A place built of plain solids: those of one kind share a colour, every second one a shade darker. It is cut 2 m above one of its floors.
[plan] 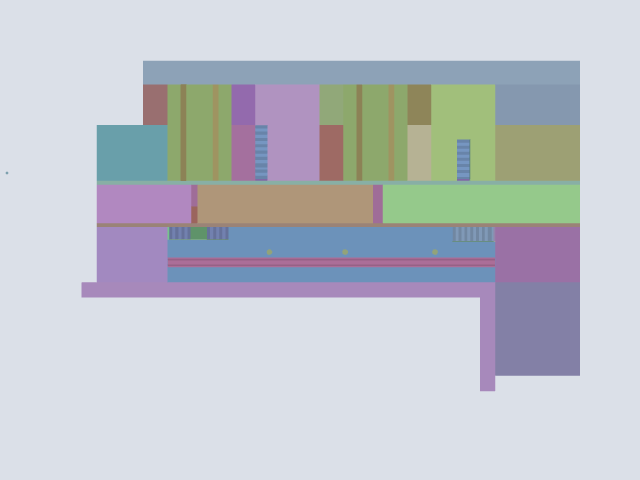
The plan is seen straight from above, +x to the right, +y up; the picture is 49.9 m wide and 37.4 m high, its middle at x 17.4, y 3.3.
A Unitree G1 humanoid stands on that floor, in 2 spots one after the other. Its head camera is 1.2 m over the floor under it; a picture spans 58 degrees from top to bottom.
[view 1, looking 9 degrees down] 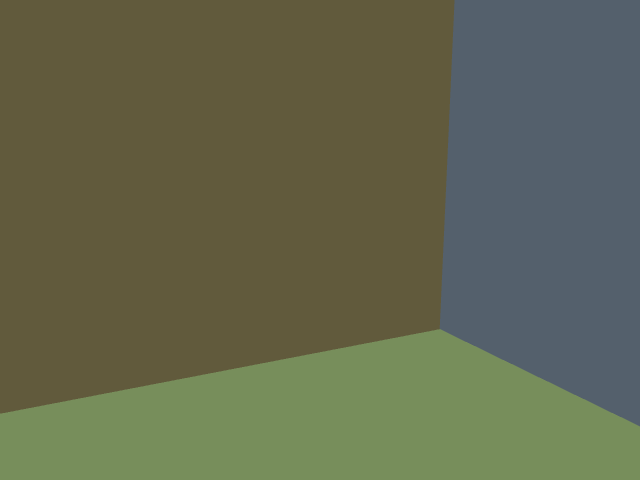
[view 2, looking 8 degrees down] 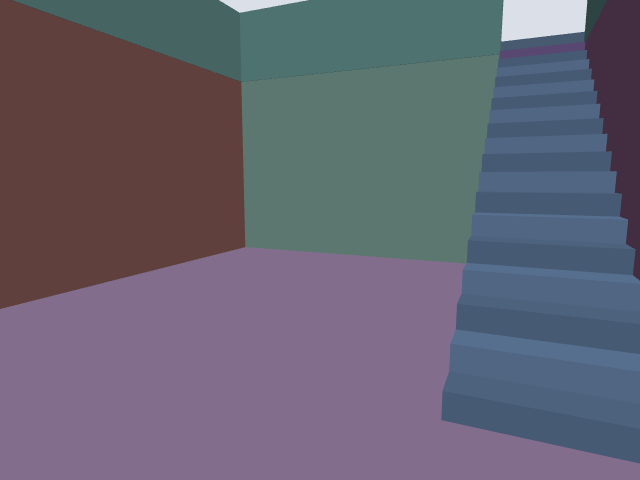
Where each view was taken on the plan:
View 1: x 28.56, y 13.22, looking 155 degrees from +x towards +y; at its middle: floor_hall5d_brick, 2.79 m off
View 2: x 13.04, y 14.34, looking -66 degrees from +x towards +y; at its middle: floor_hall3a_brick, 7.11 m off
